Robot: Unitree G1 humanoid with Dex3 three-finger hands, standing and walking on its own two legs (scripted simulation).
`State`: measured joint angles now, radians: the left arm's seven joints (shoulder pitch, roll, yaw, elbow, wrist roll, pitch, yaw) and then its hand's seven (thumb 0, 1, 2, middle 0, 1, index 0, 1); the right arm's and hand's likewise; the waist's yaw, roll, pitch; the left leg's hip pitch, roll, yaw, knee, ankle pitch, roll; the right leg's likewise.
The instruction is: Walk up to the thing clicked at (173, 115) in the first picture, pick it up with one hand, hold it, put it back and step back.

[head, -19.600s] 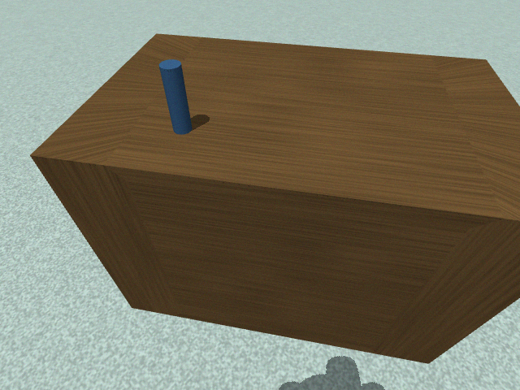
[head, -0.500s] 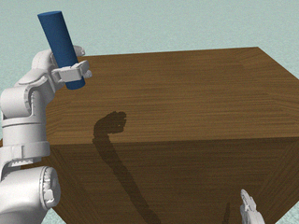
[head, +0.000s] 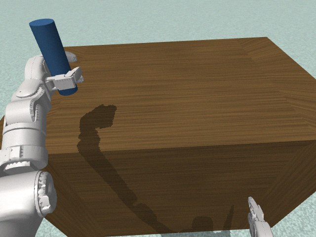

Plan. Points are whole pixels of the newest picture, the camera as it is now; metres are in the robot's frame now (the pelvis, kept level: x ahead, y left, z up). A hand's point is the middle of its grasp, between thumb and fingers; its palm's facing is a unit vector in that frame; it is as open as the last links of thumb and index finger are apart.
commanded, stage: crouch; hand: left
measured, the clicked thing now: (56, 60) +0.44 +0.21 +0.28
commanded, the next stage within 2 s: lower in 1.06 s
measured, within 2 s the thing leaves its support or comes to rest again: neither
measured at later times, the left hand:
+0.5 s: hand (73, 78) +0.46 +0.20 +0.22, palm faces +0.18 -0.98 -0.03, open 5.7 cm
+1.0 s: hand (78, 79) +0.49 +0.20 +0.20, palm faces +0.16 -0.99 -0.01, open 5.7 cm
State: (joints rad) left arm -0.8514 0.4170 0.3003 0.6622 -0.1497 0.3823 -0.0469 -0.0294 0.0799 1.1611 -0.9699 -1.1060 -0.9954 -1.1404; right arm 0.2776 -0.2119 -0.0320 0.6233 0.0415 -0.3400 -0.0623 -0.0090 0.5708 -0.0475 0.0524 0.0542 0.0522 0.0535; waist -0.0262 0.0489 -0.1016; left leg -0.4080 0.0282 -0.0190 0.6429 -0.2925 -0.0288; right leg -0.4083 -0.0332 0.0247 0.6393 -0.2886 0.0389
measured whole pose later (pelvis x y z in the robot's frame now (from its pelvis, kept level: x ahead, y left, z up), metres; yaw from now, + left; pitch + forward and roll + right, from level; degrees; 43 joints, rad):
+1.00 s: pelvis +0.01 +0.00 +0.00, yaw -1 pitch +7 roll -1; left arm -0.89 0.46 0.34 0.91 -0.11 0.10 -0.08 -0.03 0.08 1.16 -0.97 -1.11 -0.99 -1.15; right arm 0.25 -0.22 -0.03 0.57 0.03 -0.24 -0.05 -0.01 0.57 -0.05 0.05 0.05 0.05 0.05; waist -0.09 0.03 -0.08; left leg -0.45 0.04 -0.01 0.62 -0.29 -0.03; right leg -0.44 -0.02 0.03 0.59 -0.27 0.04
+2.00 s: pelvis +0.03 +0.01 -0.02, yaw -1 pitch +13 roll -2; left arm -0.84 0.46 0.37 1.00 -0.10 -0.13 -0.10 -0.03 0.09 1.15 -0.96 -1.12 -0.98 -1.15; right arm 0.28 -0.22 -0.02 0.39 0.01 -0.10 -0.02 -0.01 0.52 -0.06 0.06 0.05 0.06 0.05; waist -0.12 0.02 -0.11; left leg -0.64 0.05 -0.02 0.81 -0.39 -0.02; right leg -0.62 -0.01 0.03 0.74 -0.35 0.05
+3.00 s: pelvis +0.02 +0.01 -0.03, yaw -2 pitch +15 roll -2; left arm -0.85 0.48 0.41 0.98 -0.09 -0.14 -0.08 -0.01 -0.50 0.16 -0.28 -0.23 -0.29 -0.23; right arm 0.32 -0.23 -0.03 0.25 0.00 -0.04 -0.01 -0.01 0.51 -0.06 0.06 0.06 0.06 0.05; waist -0.14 0.02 -0.12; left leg -0.72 0.06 -0.02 0.88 -0.43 -0.03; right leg -0.70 0.00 0.03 0.82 -0.39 0.04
